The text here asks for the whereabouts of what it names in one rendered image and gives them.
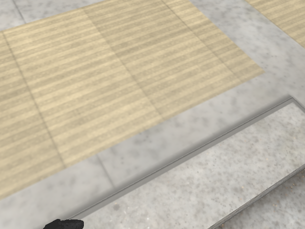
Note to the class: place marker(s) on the left robot hand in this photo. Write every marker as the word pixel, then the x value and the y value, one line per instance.
pixel 65 224

